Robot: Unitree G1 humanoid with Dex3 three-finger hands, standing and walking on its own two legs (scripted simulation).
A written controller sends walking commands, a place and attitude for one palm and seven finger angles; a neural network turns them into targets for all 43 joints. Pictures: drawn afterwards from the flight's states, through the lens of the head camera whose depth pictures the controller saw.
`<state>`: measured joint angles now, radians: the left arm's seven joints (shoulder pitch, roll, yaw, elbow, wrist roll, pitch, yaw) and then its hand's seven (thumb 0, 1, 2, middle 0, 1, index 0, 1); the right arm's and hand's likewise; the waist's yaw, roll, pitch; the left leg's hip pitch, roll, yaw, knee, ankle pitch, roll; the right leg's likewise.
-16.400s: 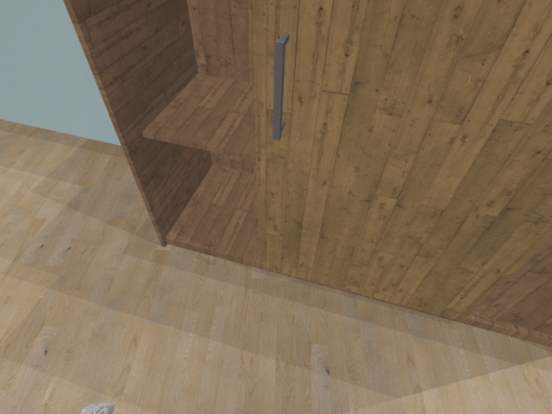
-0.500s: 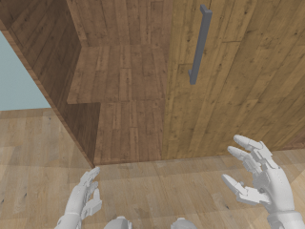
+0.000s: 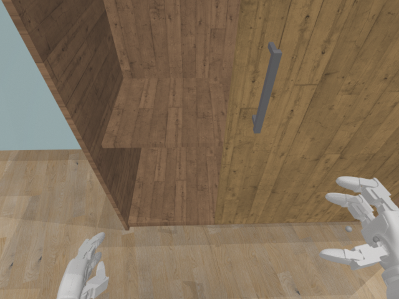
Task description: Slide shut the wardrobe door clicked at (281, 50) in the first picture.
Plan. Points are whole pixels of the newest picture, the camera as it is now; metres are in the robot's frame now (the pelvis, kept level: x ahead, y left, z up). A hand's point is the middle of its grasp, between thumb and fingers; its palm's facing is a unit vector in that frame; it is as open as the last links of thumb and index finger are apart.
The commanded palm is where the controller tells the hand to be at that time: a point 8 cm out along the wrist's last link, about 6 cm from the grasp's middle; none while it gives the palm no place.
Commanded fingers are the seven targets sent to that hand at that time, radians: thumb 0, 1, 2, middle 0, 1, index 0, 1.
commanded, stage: raise the hand with hooked fingers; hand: right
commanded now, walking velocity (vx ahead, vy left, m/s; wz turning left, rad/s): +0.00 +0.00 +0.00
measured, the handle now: (263, 92) +0.56 -0.13 +0.13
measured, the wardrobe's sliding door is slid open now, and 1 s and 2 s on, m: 0.44 0.44 0.44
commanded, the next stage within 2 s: move the hooked fingers beside the handle in 0.96 s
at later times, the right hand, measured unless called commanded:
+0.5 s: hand (385, 184) +0.28 -0.27 +0.16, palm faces +0.01 +1.00 -0.08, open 14.0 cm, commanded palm +0.25 -0.32 +0.15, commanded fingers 0.00 0.50 -0.30 0.30 1.20 0.30 1.20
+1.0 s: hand (374, 180) +0.29 -0.26 +0.16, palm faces +0.01 +1.00 -0.07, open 14.0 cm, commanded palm +0.26 -0.31 +0.15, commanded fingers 0.00 0.50 -0.30 0.30 1.20 0.30 1.20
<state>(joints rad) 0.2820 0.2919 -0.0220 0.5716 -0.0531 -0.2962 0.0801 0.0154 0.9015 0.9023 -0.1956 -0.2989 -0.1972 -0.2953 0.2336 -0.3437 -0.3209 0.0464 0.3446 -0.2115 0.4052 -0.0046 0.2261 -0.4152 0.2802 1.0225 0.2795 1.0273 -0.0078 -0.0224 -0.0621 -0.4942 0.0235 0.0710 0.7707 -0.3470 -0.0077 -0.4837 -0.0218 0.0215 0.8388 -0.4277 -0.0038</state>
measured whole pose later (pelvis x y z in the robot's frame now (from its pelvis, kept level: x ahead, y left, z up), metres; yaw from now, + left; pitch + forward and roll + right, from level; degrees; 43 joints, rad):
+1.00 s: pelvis +0.02 +0.01 +0.02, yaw +0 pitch +1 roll +1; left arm 0.26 0.28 -0.07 0.62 -0.06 -0.28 0.11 0.01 0.90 0.90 -0.20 -0.30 -0.20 -0.30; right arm -0.04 -0.43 -0.46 0.28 0.35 -0.08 0.52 -0.02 0.50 -0.30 0.30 1.20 0.30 1.20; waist -0.03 -0.05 -0.04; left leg -0.30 0.02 0.06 0.57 -0.28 0.00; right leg -0.27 -0.02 0.01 0.60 -0.34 0.01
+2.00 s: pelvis +0.02 +0.00 +0.02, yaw +1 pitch +6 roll +1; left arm 0.33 0.28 -0.05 0.63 -0.05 -0.16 0.08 0.01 0.90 0.90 -0.20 -0.30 -0.20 -0.30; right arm -0.51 -0.45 -0.38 0.74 0.24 -0.15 0.43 -0.02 0.50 -0.30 0.30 1.20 0.30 1.20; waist 0.04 -0.03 -0.06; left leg -0.44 0.02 0.04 0.61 -0.28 -0.01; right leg -0.41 -0.02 -0.01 0.65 -0.36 0.00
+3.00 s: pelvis +0.02 +0.00 +0.01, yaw +3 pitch +13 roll +2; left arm 0.43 0.29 -0.03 0.64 -0.03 0.01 0.04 0.01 0.90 0.90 -0.20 -0.30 -0.20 -0.30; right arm -0.82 -0.54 -0.44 1.10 0.14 -0.28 0.36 -0.02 0.49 -0.30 0.30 1.20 0.30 1.20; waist 0.13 -0.02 -0.08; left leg -0.61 0.00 0.02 0.66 -0.29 -0.01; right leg -0.58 -0.04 -0.03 0.73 -0.39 -0.01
